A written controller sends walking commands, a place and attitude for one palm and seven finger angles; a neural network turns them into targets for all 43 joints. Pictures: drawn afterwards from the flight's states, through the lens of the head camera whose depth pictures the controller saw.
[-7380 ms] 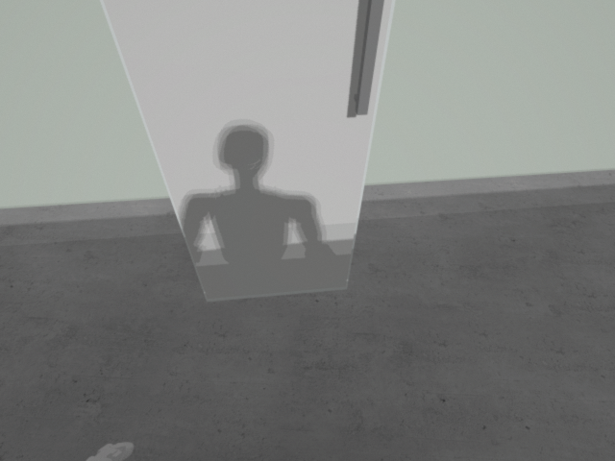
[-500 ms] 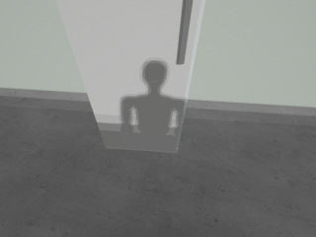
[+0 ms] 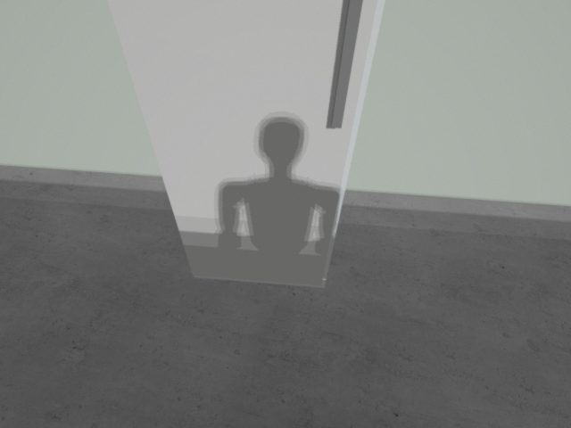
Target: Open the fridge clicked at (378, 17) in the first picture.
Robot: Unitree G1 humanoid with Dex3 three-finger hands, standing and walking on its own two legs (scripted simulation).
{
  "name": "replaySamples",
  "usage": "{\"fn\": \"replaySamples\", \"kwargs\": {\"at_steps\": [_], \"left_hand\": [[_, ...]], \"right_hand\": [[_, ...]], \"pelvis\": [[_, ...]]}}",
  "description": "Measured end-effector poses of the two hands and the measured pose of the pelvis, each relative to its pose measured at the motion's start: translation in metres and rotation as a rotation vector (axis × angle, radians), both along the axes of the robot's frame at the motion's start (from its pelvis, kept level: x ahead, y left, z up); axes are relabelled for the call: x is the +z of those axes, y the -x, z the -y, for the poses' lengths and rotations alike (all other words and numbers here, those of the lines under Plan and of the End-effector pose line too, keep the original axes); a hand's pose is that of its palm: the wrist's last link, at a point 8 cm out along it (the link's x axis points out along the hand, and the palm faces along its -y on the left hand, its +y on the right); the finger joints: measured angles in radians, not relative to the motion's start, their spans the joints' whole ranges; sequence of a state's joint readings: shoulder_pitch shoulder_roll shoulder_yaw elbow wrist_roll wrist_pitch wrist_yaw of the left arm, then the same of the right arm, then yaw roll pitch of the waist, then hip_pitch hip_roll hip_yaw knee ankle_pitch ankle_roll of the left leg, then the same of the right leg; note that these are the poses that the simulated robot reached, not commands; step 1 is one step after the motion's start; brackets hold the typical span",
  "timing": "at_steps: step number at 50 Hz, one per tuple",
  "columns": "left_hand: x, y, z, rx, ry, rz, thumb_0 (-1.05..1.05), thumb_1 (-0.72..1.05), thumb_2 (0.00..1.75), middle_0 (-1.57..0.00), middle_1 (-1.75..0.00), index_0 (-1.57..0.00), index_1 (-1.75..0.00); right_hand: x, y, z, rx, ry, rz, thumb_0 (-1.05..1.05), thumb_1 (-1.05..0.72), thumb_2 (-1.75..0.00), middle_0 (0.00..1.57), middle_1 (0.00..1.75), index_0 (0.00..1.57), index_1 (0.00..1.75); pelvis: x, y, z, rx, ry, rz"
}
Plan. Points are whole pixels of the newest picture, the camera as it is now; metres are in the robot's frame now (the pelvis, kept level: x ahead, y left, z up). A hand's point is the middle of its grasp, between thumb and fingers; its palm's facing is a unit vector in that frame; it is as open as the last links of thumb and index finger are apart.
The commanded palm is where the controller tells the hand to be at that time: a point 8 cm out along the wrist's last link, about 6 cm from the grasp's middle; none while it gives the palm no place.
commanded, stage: shuffle to correct the standing spot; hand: right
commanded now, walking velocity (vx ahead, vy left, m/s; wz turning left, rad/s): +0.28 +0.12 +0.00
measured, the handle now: (349, 33) +0.72 -0.06 +0.24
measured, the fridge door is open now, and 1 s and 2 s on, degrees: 0 0 0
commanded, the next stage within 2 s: come to a stop and stand still in 0.80 s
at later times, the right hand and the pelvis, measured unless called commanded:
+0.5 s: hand out of the picture +0.06 -0.09 -0.18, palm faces +0.09 +0.99 -0.10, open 7.3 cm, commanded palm none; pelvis +0.16 +0.04 -0.01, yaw +1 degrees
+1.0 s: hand (342, 312) +0.38 -0.09 -0.18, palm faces -0.02 +0.97 -0.24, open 7.3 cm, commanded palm none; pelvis +0.32 +0.10 -0.01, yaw +1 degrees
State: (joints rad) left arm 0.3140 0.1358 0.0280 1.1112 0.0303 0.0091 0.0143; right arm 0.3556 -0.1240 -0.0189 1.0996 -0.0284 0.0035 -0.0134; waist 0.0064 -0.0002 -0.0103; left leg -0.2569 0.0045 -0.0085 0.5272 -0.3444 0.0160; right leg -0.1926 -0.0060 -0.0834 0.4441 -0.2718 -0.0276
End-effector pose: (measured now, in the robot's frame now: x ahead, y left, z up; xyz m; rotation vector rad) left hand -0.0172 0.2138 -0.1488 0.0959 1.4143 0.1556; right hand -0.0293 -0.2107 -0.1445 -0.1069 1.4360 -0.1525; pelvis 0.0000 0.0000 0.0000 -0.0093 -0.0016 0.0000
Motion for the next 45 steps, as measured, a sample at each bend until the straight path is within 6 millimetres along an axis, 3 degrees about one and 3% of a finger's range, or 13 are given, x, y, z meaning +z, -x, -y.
{"fn": "replaySamples", "kwargs": {"at_steps": [7,11,18,26,28,30,33,38,41,45], "left_hand": [[-0.014,-0.009,-0.028,0.05,0.003,-0.028,0.01,0.9,0.9,-0.2,-0.3,-0.2,-0.3],[-0.009,-0.034,-0.045,0.01,-0.001,-0.067,0.01,0.91,0.9,-0.2,-0.3,-0.2,-0.3],[0.003,-0.129,-0.06,-0.015,-0.024,0.04,0.01,0.91,0.9,-0.2,-0.3,-0.2,-0.3],[-0.002,-0.266,-0.036,-0.078,-0.027,0.212,0.01,0.91,0.9,-0.2,-0.3,-0.2,-0.3],[-0.002,-0.287,-0.03,-0.064,-0.034,0.261,0.01,0.91,0.9,-0.2,-0.3,-0.2,-0.3],[0.002,-0.294,-0.027,-0.038,-0.031,0.275,0.01,0.91,0.9,-0.2,-0.3,-0.2,-0.3],[0.013,-0.302,-0.042,0.021,-0.077,0.291,-0.03,0.95,0.9,-0.2,-0.3,-0.2,-0.3],[0.018,-0.296,-0.065,0.001,-0.099,0.172,-0.03,0.95,0.9,-0.2,-0.3,-0.2,-0.3],[0.015,-0.29,-0.076,0.018,-0.085,0.099,-0.02,0.94,0.9,-0.2,-0.3,-0.2,-0.3],[0.002,-0.284,-0.093,0.064,-0.054,0.019,0.0,0.92,0.9,-0.2,-0.3,-0.2,-0.3]], "right_hand": [[0.0,-0.026,-0.014,0.01,0.028,-0.009,0.0,-0.91,-0.9,0.2,0.3,0.2,0.3],[0.003,-0.034,-0.028,-0.051,0.039,-0.004,0.0,-0.91,-0.9,0.2,0.3,0.2,0.3],[0.008,-0.049,-0.059,-0.056,-0.019,-0.115,0.0,-0.91,-0.9,0.2,0.3,0.2,0.3],[-0.011,-0.092,-0.067,-0.074,-0.082,-0.199,0.0,-0.91,-0.9,0.2,0.3,0.21,0.3],[-0.019,-0.113,-0.061,-0.053,-0.088,-0.205,0.0,-0.91,-0.9,0.2,0.3,0.21,0.3],[-0.021,-0.144,-0.054,-0.019,-0.077,-0.173,0.0,-0.91,-0.9,0.2,0.3,0.21,0.3],[-0.018,-0.203,-0.042,0.022,-0.054,-0.075,0.0,-0.91,-0.9,0.2,0.3,0.2,0.3],[-0.005,-0.294,-0.029,0.043,0.004,0.094,0.01,-0.93,-0.9,0.2,0.3,0.2,0.3],[0.001,-0.334,-0.028,0.063,0.035,0.138,0.01,-0.94,-0.9,0.2,0.3,0.2,0.3],[0.003,-0.376,-0.042,0.104,0.064,0.157,0.01,-0.94,-0.9,0.2,0.3,0.2,0.3]], "pelvis": [[-0.01,-0.03,-0.025,0.025,0.007,-0.007],[-0.007,-0.052,-0.036,0.001,-0.01,-0.016],[0.0,-0.099,-0.044,0.004,-0.011,-0.037],[-0.017,-0.169,-0.034,0.024,-0.024,-0.015],[-0.021,-0.185,-0.031,0.039,-0.018,-0.002],[-0.018,-0.199,-0.031,0.058,-0.013,0.01],[-0.01,-0.216,-0.032,0.06,-0.013,0.007],[-0.001,-0.245,-0.042,0.045,-0.018,-0.011],[0.0,-0.264,-0.054,0.038,-0.014,-0.015],[-0.006,-0.291,-0.077,0.04,-0.007,-0.012]]}}
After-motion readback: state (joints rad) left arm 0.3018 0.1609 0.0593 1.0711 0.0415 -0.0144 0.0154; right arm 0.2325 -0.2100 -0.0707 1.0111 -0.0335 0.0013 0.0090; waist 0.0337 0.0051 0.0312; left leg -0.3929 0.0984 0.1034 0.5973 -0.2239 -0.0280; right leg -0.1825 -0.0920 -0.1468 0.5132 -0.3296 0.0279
